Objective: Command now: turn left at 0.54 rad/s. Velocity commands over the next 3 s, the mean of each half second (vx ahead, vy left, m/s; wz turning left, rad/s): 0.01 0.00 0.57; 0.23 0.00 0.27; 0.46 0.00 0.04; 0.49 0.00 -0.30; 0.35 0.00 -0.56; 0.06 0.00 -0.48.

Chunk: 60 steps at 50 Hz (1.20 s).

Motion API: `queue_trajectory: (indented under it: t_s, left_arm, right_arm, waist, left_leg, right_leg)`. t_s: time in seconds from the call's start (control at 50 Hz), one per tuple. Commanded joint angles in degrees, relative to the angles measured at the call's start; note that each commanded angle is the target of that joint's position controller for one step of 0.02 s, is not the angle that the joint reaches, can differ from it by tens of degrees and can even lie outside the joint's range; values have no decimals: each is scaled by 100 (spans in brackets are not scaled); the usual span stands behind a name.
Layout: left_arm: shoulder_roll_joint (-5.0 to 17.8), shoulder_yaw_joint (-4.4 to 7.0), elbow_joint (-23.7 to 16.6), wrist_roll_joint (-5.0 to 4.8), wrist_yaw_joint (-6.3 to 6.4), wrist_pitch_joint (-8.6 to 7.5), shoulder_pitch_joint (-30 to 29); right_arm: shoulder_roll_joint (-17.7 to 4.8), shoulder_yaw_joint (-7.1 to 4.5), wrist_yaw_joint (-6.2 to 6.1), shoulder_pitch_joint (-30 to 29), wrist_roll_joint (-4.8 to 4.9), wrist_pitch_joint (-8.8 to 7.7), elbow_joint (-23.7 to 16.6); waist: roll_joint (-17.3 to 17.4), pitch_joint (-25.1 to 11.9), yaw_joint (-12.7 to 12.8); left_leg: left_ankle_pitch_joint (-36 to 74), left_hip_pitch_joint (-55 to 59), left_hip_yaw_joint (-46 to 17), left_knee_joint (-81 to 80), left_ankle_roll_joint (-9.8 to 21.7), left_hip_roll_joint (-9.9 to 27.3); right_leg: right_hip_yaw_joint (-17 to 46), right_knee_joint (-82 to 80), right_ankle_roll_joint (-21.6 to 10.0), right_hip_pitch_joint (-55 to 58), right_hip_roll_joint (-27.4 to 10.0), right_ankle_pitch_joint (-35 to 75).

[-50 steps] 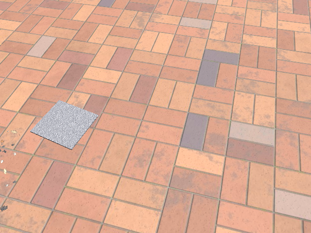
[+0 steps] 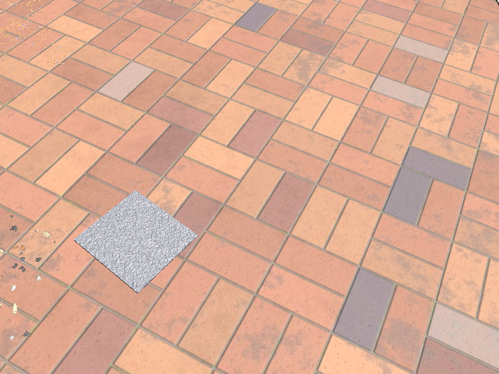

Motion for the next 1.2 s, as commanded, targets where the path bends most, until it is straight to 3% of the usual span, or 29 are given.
queue_trajectory:
  t_s: [0.02,0.06,0.1,0.2,0.32,0.36,0.4,0.42,0.44,0.46,0.48,0.5,0.54,0.58,0.66,0.7,0.76,0.78,0.8,0.82,0.84,0.86,0.88,0.9,0.94,0.98,1.04,1.12,1.2]
  left_arm:
    - [651,204,-525,-53,83,-76,-411]
    - [684,255,-338,25,146,-72,-175]
    - [576,247,-334,-19,109,-124,-109]
    - [403,154,-413,-64,41,-195,-357]
    - [543,147,-397,-125,-104,-306,-269]
    - [587,155,-375,-140,-157,-361,-126]
    - [621,181,-265,-136,-210,-409,247]
    - [816,241,-213,-92,-203,-407,413]
    - [1181,299,-272,0,-161,-354,395]
    - [1370,318,-277,185,-168,-315,320]
    - [1068,241,-432,152,-159,-328,71]
    - [766,157,-512,103,-131,-320,-188]
    - [615,90,-545,-42,-88,-288,-326]
    - [680,75,-456,-26,-59,-236,-95]
    - [917,124,-304,-99,-67,-217,411]
    - [1058,145,-281,-117,-132,-255,416]
    - [1163,150,-188,-246,-248,-305,472]
    - [1086,116,-157,-273,-283,-318,472]
    - [838,27,-124,-237,-316,-363,494]
    - [380,-128,-189,-124,-374,-426,334]
    - [68,-219,-500,-3,-407,-551,196]
    - [628,-69,-620,-176,-367,-626,-205]
    - [877,20,-594,-295,-388,-650,-101]
    - [850,26,-476,-309,-413,-667,6]
    - [800,40,-406,-178,-442,-702,16]
    - [586,-15,-380,-136,-490,-714,-10]
    - [357,-117,-504,-119,-510,-691,-335]
    - [283,-207,-768,-169,-584,-700,-970]
    - [484,-172,-882,-175,-668,-743,-1009]
  right_arm:
    - [-1268,-309,-56,-1,-29,-306,-444]
    - [-933,-198,-138,-321,140,-309,-534]
    - [-823,-154,-199,-174,120,-287,-547]
    - [-971,-224,-284,46,163,-224,-581]
    - [-1069,-276,-210,-161,160,-127,-745]
    - [-1058,-274,-199,-274,197,-94,-801]
    - [-1016,-254,-223,-489,276,-45,-877]
    - [-873,-215,-244,-424,274,-34,-913]
    - [-527,-129,-223,-80,190,-39,-899]
    - [-755,-217,-211,-57,241,-94,-1069]
    - [-1208,-345,-198,72,158,-129,-945]
    - [-1331,-421,-181,110,200,-103,-811]
    - [-1021,-367,-201,154,181,13,-696]
    - [-718,-260,-170,-35,217,13,-809]
    - [-451,-65,-87,-481,190,-96,-1015]
    - [-404,2,-29,-504,182,-185,-1002]
    - [-498,-23,13,-149,197,-316,-792]
    - [-492,-35,16,150,198,-345,-638]
    - [-575,-77,-13,562,228,-358,-493]
    - [-754,-129,-57,1162,238,-372,-370]
    - [-1472,-273,-80,1408,193,-367,-422]
    - [-1381,-274,-21,1551,128,-481,-386]
    - [-1019,-156,-1,1244,121,-583,-425]
    - [-802,-91,9,1026,116,-658,-460]
    - [-670,-29,1,807,127,-695,-493]
    - [-664,-31,-22,840,103,-705,-495]
    - [-730,-57,-50,943,133,-704,-413]
    - [-868,-104,-69,1302,170,-719,-198]
    - [-944,-147,-87,1359,237,-678,-25]
  waist:
    - [1008,-391,5]
    - [892,-504,136]
    - [867,-712,141]
    - [929,-691,-30]
    - [1058,-668,-65]
    - [1084,-734,-5]
    - [1019,-778,258]
    - [790,-863,252]
    - [-472,-1006,-10]
    - [-1550,-710,-92]
    - [-990,-641,-84]
    - [-674,-544,-146]
    - [-573,-351,-91]
    - [-647,-300,39]
    - [-923,-431,434]
    - [-969,-297,446]
    - [-727,-104,215]
    - [-644,-101,47]
    - [-503,-263,-162]
    - [66,-565,-413]
    - [1594,-673,-370]
    - [1324,-328,-630]
    - [1087,129,-421]
    - [1095,313,-318]
    - [952,420,-193]
    - [792,284,-151]
    - [688,264,-214]
    - [697,482,-392]
    - [719,478,-190]
  left_leg:
    - [1624,974,-2350,-1946,1171,1574]
    - [1799,935,-1970,-1825,866,1283]
    - [2167,1102,-1876,-1753,892,1157]
    - [1875,1482,-2122,-1641,925,1048]
    - [2123,1119,-2740,-1486,1033,969]
    - [2488,1209,-2967,-1329,975,907]
    - [2409,1049,-2936,-1054,703,640]
    - [1689,620,-2747,-752,433,384]
    - [-239,-149,-1889,449,96,-288]
    - [-2013,-1264,-1092,1478,-214,-907]
    - [-1828,-1399,-1124,2585,-427,-446]
    - [-1420,-1365,-1065,2981,-517,-364]
    - [-853,-1517,-965,3350,-729,-314]
    - [-660,-1418,-717,3065,-825,-330]
    - [-568,-1130,-294,1452,-754,-22]
    - [-725,-482,-34,651,-609,11]
    - [93,600,246,-756,-309,-114]
    - [432,1191,320,-1264,-183,-188]
    - [450,1996,158,-1416,-69,-130]
    - [325,2906,-797,-1597,118,577]
    - [-205,3416,-2829,-1978,827,1856]
    - [-999,2827,-3730,-2442,1490,2283]
    - [-1487,2637,-3347,-2551,1403,2075]
    - [-1466,2503,-2871,-2660,1198,1759]
    - [-273,2376,-2187,-2823,960,1473]
    - [844,2255,-1642,-2902,913,1285]
    - [1495,1920,-983,-2955,859,1051]
    - [1477,1623,-738,-3051,824,1127]
    - [2246,2251,-723,-2706,671,1451]
  right_leg:
    - [762,1695,-96,-1474,280,-153]
    - [799,1713,-42,-1260,270,436]
    - [806,1695,17,-1093,392,736]
    - [915,224,173,-921,502,905]
    - [950,-868,148,45,687,615]
    - [952,-1383,79,343,724,675]
    - [830,-2610,-58,1094,694,1581]
    - [1063,-2937,-222,1760,250,2193]
    - [2127,-3004,-691,2423,-951,3128]
    - [3316,-3080,-1727,2253,-1802,4047]
    - [3143,-3077,-1995,2083,-1963,3902]
    - [2501,-2998,-1739,1940,-1551,3636]
    - [1805,-2932,-1453,1928,-1050,3295]
    - [1412,-2974,-1520,1924,-841,3546]
    - [1545,-3483,-1553,2260,-891,816]
    - [1484,-3640,-1529,1876,-924,505]
    - [1375,-3525,-1490,1356,-923,495]
    - [1289,-3323,-1406,1070,-857,549]
    - [1128,-2937,-1204,644,-719,632]
    - [635,-1794,-822,-13,-329,512]
    - [-97,-150,-369,-1440,373,-327]
    - [396,924,-347,-2005,279,-828]
    - [601,1305,-446,-2323,-13,-344]
    - [623,1324,-533,-2371,-136,175]
    - [627,1032,-514,-2310,-272,1019]
    - [477,752,-388,-2094,-213,1657]
    - [335,-270,-168,-1637,-69,2419]
    - [228,-1340,-197,-1038,160,3059]
    - [330,-1815,-522,-867,228,2726]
